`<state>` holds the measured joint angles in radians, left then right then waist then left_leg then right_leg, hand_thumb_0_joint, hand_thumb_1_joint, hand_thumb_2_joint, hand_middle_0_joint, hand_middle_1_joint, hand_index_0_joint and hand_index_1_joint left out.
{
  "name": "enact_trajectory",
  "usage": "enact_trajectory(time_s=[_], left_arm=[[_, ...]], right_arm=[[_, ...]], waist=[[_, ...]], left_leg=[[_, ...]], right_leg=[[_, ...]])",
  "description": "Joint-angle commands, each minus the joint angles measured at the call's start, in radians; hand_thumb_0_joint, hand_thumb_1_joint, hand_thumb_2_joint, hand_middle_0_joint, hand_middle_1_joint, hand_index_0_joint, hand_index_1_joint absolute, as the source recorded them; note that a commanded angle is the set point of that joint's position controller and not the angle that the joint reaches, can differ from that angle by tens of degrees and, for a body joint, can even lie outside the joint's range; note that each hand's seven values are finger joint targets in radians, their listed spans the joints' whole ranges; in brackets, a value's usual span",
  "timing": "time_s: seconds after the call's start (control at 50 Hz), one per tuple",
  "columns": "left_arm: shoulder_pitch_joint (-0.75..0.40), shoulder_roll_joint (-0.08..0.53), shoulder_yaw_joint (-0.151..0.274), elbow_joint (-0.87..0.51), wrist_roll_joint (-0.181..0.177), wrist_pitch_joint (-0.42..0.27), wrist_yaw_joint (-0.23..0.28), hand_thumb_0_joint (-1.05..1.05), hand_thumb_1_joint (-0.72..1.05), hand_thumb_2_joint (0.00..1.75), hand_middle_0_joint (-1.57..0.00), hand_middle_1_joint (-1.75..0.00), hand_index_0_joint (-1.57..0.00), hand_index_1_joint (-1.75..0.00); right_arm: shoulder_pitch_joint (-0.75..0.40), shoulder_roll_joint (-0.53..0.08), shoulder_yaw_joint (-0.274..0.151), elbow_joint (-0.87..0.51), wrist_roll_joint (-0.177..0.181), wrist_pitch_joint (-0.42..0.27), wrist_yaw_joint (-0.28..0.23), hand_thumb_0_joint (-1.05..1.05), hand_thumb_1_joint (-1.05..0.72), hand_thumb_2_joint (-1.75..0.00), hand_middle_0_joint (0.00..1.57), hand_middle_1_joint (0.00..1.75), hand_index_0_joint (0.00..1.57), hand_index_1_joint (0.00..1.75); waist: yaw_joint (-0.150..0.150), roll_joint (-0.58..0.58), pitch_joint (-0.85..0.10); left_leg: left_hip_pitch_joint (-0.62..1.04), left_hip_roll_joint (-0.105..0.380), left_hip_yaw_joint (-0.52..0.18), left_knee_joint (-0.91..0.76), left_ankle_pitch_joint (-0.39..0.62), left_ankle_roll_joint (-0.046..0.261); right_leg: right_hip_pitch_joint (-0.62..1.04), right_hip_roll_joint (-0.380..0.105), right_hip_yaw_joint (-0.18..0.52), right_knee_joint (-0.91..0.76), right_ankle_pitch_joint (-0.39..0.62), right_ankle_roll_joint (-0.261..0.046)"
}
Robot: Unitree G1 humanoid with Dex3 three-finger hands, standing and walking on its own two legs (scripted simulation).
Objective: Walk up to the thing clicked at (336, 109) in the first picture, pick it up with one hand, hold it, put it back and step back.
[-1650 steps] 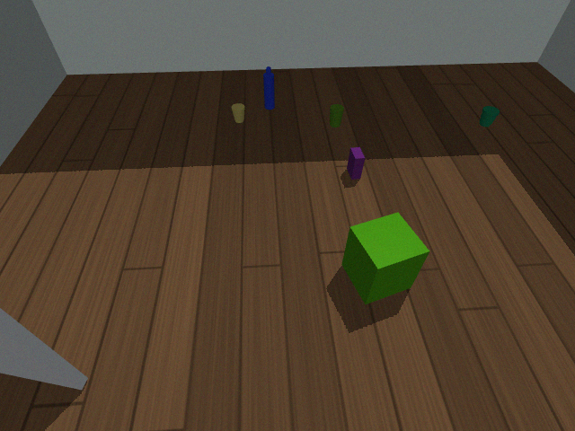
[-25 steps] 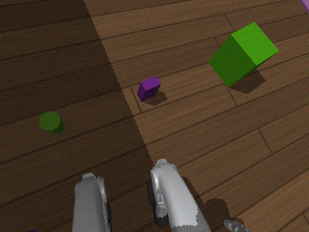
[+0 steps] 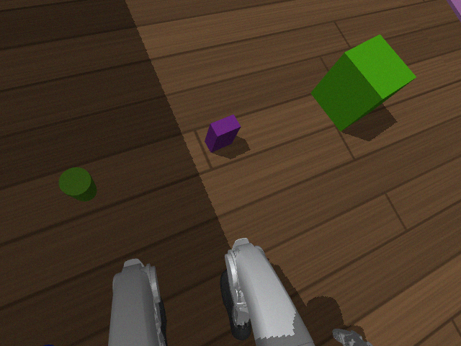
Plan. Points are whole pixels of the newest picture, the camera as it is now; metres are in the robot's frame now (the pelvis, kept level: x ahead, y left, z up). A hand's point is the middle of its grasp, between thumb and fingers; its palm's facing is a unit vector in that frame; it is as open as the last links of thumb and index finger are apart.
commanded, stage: approach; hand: left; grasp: from above
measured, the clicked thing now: (80, 186) +0.53 +0.29 -0.50
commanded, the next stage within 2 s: withdraw in 0.20 s
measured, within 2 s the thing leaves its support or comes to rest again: neither
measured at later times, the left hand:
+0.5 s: hand (19, 159) +0.50 +0.32 -0.19, palm faces -0.43 -0.01 -0.90, open 14.1 cm
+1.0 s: hand (13, 138) +0.54 +0.32 -0.18, palm faces -0.40 -0.06 -0.91, open 14.1 cm
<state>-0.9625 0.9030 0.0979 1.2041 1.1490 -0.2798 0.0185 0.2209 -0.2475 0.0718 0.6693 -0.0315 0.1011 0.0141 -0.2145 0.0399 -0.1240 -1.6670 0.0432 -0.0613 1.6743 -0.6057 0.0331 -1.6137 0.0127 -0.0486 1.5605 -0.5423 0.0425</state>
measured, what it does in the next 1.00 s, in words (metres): lowers itself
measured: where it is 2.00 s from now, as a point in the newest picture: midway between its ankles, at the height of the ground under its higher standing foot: (198, 329)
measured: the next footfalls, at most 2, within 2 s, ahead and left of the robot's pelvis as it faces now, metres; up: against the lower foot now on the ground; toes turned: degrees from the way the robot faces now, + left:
none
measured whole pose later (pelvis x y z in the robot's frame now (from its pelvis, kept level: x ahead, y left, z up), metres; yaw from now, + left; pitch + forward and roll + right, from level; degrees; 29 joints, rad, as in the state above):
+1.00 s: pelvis -0.02 +0.00 -0.12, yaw -2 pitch +39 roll -9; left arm -1.18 0.97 0.09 1.21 1.19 -0.15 -0.07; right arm 0.24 -0.25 0.11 0.62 -0.06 0.12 0.05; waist -0.28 0.04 -0.10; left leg -2.09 0.03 -0.08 2.08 -0.67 0.04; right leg -2.03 0.01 -0.05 1.97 -0.62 0.05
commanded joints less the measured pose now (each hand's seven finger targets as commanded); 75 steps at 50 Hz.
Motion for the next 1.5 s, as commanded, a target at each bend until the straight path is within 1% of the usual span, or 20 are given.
enact_trajectory(time_s=[0.0, 0.04, 0.1, 0.16, 0.28, 0.32, 0.36, 0.48, 0.58, 0.66, 0.78, 0.8, 0.9, 0.92, 0.98, 1.04, 1.12, 1.18, 1.36, 1.48], left_arm=[[-0.345, 0.319, 0.054, -0.147, -0.023, -0.001, 0.032, 0.00, -0.56, 0.96, -0.06, -1.10, -0.07, -1.09], [-0.356, 0.298, 0.038, -0.141, -0.023, -0.005, 0.026, 0.00, -0.61, 1.05, -0.07, -1.10, -0.05, -1.12], [-0.353, 0.301, 0.032, -0.117, -0.015, -0.010, 0.030, 0.00, -0.56, 0.95, -0.07, -1.11, -0.08, -1.10], [-0.333, 0.256, 0.004, -0.052, -0.014, -0.019, 0.032, 0.00, -0.54, 0.94, -0.07, -1.11, -0.08, -1.09], [-0.348, 0.244, -0.013, 0.043, 0.033, -0.049, 0.081, 0.00, -0.52, 0.92, -0.07, -1.13, -0.09, -1.10], [-0.377, 0.242, -0.018, 0.072, 0.059, -0.063, 0.110, 0.00, -0.59, 1.03, -0.07, -1.06, -0.06, -1.06], [-0.435, 0.239, -0.023, 0.075, 0.085, -0.068, 0.150, 0.00, -0.60, 1.04, -0.07, -1.07, -0.06, -1.07], [-0.610, 0.332, 0.048, 0.043, 0.148, -0.015, 0.277, 0.00, -0.61, 1.06, -0.07, -1.08, -0.05, -1.09], [-0.716, 0.425, 0.097, -0.025, 0.147, 0.065, 0.290, 0.00, -0.61, 1.07, -0.07, -1.08, -0.05, -1.10], [-0.712, 0.455, 0.112, -0.040, 0.128, 0.122, 0.245, 0.00, -0.61, 1.06, -0.07, -1.07, -0.05, -1.09], [-0.659, 0.465, 0.102, -0.140, 0.090, 0.161, 0.114, 0.00, -0.61, 1.05, -0.07, -1.07, -0.06, -1.08], [-0.600, 0.421, 0.076, -0.084, 0.080, 0.170, 0.086, 0.00, -0.61, 1.04, -0.07, -1.06, -0.06, -1.07], [-0.598, 0.357, 0.039, -0.201, 0.020, 0.139, -0.051, 0.00, -0.57, 1.01, -0.11, -1.02, -0.10, -1.03], [-0.575, 0.314, 0.019, -0.177, 0.016, 0.128, -0.073, 0.00, -0.54, 0.99, -0.13, -0.99, -0.12, -1.01], [-0.562, 0.276, -0.004, -0.204, -0.005, 0.097, -0.105, 0.00, -0.51, 0.96, -0.14, -0.97, -0.14, -0.98], [-0.531, 0.252, -0.031, -0.170, -0.009, 0.082, -0.113, 0.00, -0.46, 0.93, -0.18, -0.92, -0.17, -0.93], [-0.486, 0.248, -0.033, -0.133, -0.013, 0.073, -0.088, 0.00, -0.42, 0.89, -0.22, -0.88, -0.21, -0.89], [-0.474, 0.234, -0.042, -0.069, -0.009, 0.063, -0.060, 0.00, -0.38, 0.86, -0.25, -0.85, -0.24, -0.86], [-0.486, 0.247, -0.029, 0.094, 0.076, 0.000, 0.090, 0.00, -0.37, 0.85, -0.25, -0.85, -0.25, -0.85], [-0.574, 0.370, 0.044, 0.057, 0.139, -0.026, 0.216, 0.00, -0.40, 0.87, -0.25, -0.86, -0.24, -0.87]], right_arm=[[0.197, -0.215, -0.071, -0.014, 0.000, -0.007, -0.012, 0.00, -0.93, -0.91, 0.20, 0.30, 0.20, 0.30], [0.197, -0.216, -0.073, -0.012, 0.001, -0.009, -0.012, 0.00, -0.95, -0.92, 0.20, 0.30, 0.20, 0.30], [0.198, -0.213, -0.068, -0.016, 0.000, -0.011, -0.013, 0.00, -0.92, -0.91, 0.20, 0.30, 0.20, 0.30], [0.189, -0.211, -0.063, -0.017, -0.001, -0.013, -0.011, 0.00, -0.92, -0.91, 0.20, 0.30, 0.20, 0.30], [0.176, -0.223, -0.055, -0.024, -0.018, -0.021, 0.007, 0.00, -0.92, -0.91, 0.20, 0.30, 0.20, 0.30], [0.176, -0.226, -0.054, -0.019, -0.027, -0.024, 0.016, 0.00, -0.91, -0.91, 0.20, 0.30, 0.20, 0.30], [0.180, -0.233, -0.053, -0.015, -0.039, -0.028, 0.027, 0.00, -0.91, -0.91, 0.20, 0.30, 0.20, 0.30], [0.210, -0.264, -0.071, 0.005, -0.069, -0.043, 0.057, 0.00, -0.92, -0.91, 0.20, 0.30, 0.20, 0.30], [0.220, -0.283, -0.073, -0.004, -0.057, -0.046, 0.064, 0.00, -0.93, -0.91, 0.20, 0.30, 0.20, 0.30], [0.221, -0.283, -0.074, -0.025, -0.041, -0.036, 0.059, 0.00, -0.92, -0.91, 0.20, 0.30, 0.20, 0.30], [0.253, -0.273, -0.065, -0.037, -0.030, -0.002, 0.045, 0.00, -0.92, -0.91, 0.20, 0.30, 0.20, 0.30], [0.250, -0.268, -0.061, -0.046, -0.027, 0.003, 0.043, 0.00, -0.92, -0.91, 0.20, 0.30, 0.20, 0.30], [0.265, -0.273, -0.059, -0.048, -0.030, 0.019, 0.027, 0.00, -0.92, -0.91, 0.20, 0.30, 0.20, 0.30], [0.266, -0.280, -0.060, -0.047, -0.032, 0.022, 0.022, 0.00, -0.92, -0.91, 0.20, 0.30, 0.20, 0.30], [0.265, -0.261, -0.051, -0.061, -0.032, 0.026, 0.014, 0.00, -0.92, -0.91, 0.20, 0.30, 0.20, 0.30], [0.253, -0.249, -0.045, -0.067, -0.024, 0.029, 0.007, 0.00, -0.92, -0.91, 0.20, 0.30, 0.20, 0.30], [0.232, -0.238, -0.032, -0.071, -0.021, 0.033, 0.002, 0.00, -0.92, -0.91, 0.20, 0.30, 0.20, 0.30], [0.217, -0.233, -0.024, -0.075, -0.019, 0.031, 0.001, 0.00, -0.92, -0.91, 0.20, 0.30, 0.20, 0.30], [0.186, -0.247, -0.022, -0.051, -0.046, 0.009, 0.025, 0.00, -0.92, -0.90, 0.20, 0.30, 0.20, 0.30], [0.192, -0.281, -0.025, -0.034, -0.071, -0.016, 0.051, 0.00, -0.92, -0.91, 0.20, 0.30, 0.20, 0.30]], waist=[[0.002, 0.265, -0.616], [-0.003, 0.269, -0.592], [-0.008, 0.247, -0.586], [-0.023, 0.205, -0.510], [-0.042, 0.181, -0.492], [-0.050, 0.194, -0.490], [-0.058, 0.236, -0.528], [-0.061, 0.395, -0.714], [-0.064, 0.462, -0.859], [-0.071, 0.459, -0.865], [-0.061, 0.379, -0.859], [-0.068, 0.346, -0.824], [-0.075, 0.334, -0.725], [-0.088, 0.327, -0.673], [-0.082, 0.341, -0.656], [-0.067, 0.324, -0.621], [-0.049, 0.297, -0.589], [-0.060, 0.256, -0.532], [-0.093, 0.209, -0.508], [-0.084, 0.336, -0.645]], left_leg=[[0.577, -0.003, -0.046, -0.228, 0.303, -0.009], [0.568, -0.001, -0.050, -0.234, 0.283, -0.011], [0.531, -0.005, -0.031, -0.217, 0.266, -0.006], [0.448, -0.006, -0.028, -0.199, 0.218, -0.002], [0.314, -0.010, -0.028, -0.076, 0.228, 0.005], [0.271, -0.011, -0.032, -0.035, 0.222, 0.002], [0.266, -0.013, -0.032, 0.013, 0.237, -0.001], [0.336, -0.012, -0.052, 0.108, 0.286, -0.028], [0.310, -0.020, -0.018, 0.183, 0.232, -0.017], [0.236, -0.024, -0.010, 0.204, 0.140, -0.010], [0.162, -0.030, 0.004, 0.208, 0.133, 0.005], [0.144, -0.030, 0.005, 0.204, 0.131, 0.007], [0.211, -0.019, -0.033, 0.169, 0.211, -0.005], [0.229, -0.020, -0.053, 0.160, 0.219, -0.014], [0.285, -0.006, -0.062, 0.119, 0.257, -0.017], [0.271, -0.003, -0.062, 0.069, 0.216, -0.012], [0.264, -0.007, -0.053, 0.065, 0.275, -0.009], [0.189, -0.013, -0.041, 0.064, 0.201, -0.003], [0.032, -0.029, -0.006, 0.190, 0.121, 0.007], [0.085, -0.033, -0.012, 0.278, 0.148, -0.009]], right_leg=[[0.231, 0.033, -0.024, -0.155, 0.183, -0.082], [0.210, 0.032, -0.024, -0.157, 0.170, -0.083], [0.234, 0.035, -0.023, -0.158, 0.172, -0.083], [0.191, 0.035, -0.025, -0.148, 0.141, -0.082], [0.055, 0.036, -0.030, -0.021, 0.149, -0.086], [-0.001, 0.035, -0.032, 0.028, 0.146, -0.087], [-0.060, 0.034, -0.035, 0.079, 0.153, -0.087], [-0.162, 0.015, -0.050, 0.226, 0.181, -0.082], [-0.140, 0.011, -0.046, 0.279, 0.162, -0.079], [-0.137, 0.010, -0.044, 0.298, 0.105, -0.078], [-0.063, 0.020, -0.034, 0.255, 0.101, -0.074], [-0.055, 0.019, -0.032, 0.237, 0.102, -0.070], [-0.097, 0.017, -0.045, 0.203, 0.122, -0.087], [-0.145, 0.012, -0.053, 0.197, 0.109, -0.095], [-0.130, 0.019, -0.057, 0.181, 0.126, -0.092], [-0.094, 0.024, -0.055, 0.164, 0.128, -0.089], [-0.073, 0.026, -0.050, 0.158, 0.165, -0.090], [-0.072, 0.029, -0.048, 0.156, 0.132, -0.088], [-0.151, 0.026, -0.047, 0.239, 0.088, -0.078], [-0.203, 0.021, -0.069, 0.342, 0.104, -0.073]])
